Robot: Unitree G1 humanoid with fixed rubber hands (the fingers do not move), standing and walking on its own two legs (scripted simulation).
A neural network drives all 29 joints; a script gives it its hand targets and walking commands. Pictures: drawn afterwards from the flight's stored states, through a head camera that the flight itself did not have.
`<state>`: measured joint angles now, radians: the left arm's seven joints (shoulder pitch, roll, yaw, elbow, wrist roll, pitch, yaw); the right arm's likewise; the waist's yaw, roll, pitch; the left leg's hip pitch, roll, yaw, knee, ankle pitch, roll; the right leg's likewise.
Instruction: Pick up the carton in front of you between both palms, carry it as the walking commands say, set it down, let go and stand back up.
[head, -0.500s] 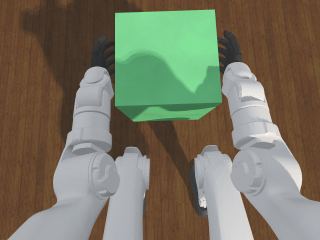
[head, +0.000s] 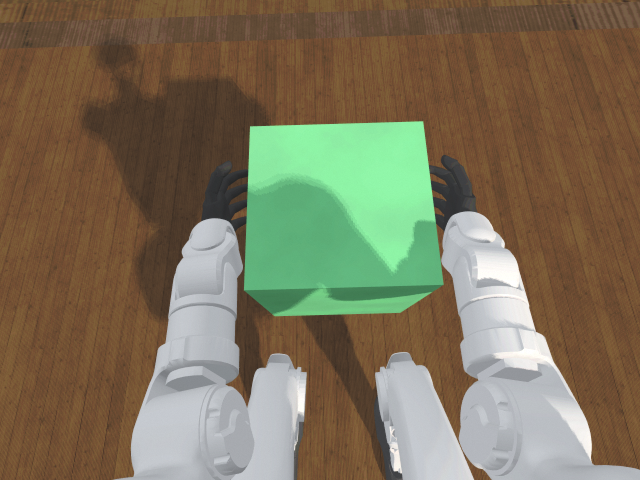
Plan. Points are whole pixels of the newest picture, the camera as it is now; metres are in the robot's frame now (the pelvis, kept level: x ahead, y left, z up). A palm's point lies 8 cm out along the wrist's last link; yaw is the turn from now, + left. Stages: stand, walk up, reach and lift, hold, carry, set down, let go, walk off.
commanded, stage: reach and lift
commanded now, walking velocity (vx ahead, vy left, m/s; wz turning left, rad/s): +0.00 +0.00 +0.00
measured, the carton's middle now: (337, 234) +0.44 +0.00 -0.11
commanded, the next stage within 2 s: hold in 1.84 s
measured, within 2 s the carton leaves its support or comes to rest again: neither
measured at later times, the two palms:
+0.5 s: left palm (168, 204) +0.39 +0.15 +0.12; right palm (529, 194) +0.39 -0.15 +0.12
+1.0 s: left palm (82, 178) +0.35 +0.15 +0.23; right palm out of the picture +0.35 -0.15 +0.23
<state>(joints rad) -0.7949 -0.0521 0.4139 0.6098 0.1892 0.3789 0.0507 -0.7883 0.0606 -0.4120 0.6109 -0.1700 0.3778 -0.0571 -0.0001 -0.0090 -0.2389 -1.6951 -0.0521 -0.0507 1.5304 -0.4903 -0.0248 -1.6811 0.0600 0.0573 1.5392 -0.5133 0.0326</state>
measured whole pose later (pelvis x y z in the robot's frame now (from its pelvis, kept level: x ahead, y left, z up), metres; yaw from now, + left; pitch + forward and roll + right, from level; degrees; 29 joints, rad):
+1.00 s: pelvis +0.06 +0.00 +0.20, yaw +0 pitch -4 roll +0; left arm -0.31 -0.16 0.31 0.42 0.29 0.59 0.00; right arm -0.31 0.16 -0.31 0.42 -0.29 0.60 0.01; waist 0.00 -0.01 -0.02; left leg -0.19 -0.02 -0.07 0.48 -0.22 -0.01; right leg -0.18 0.02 0.07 0.49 -0.24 0.00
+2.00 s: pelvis +0.07 +0.00 +0.21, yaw +1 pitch -7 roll +0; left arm -0.22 -0.14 0.19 0.18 0.25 0.73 0.00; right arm -0.23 0.14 -0.19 0.19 -0.25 0.74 0.00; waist 0.00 0.00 0.02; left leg -0.05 -0.02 -0.08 0.35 -0.18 -0.01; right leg -0.04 0.02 0.07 0.35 -0.20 0.00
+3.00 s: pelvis +0.08 +0.00 +0.21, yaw -1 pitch -1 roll +0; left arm -0.20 -0.14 0.17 0.09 0.22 0.81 0.01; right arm -0.21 0.14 -0.16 0.10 -0.22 0.81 -0.01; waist 0.01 0.00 -0.09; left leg -0.19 -0.01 -0.05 0.46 -0.31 -0.01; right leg -0.20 0.02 0.06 0.50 -0.37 0.00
